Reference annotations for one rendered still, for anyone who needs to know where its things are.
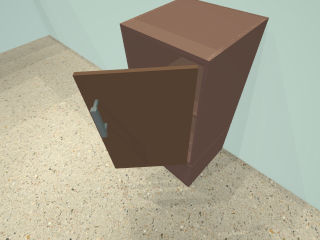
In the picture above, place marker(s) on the handle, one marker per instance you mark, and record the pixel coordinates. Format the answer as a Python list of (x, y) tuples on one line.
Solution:
[(102, 127)]

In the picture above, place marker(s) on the cupboard door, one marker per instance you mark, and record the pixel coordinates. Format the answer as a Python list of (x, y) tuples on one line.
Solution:
[(148, 112)]

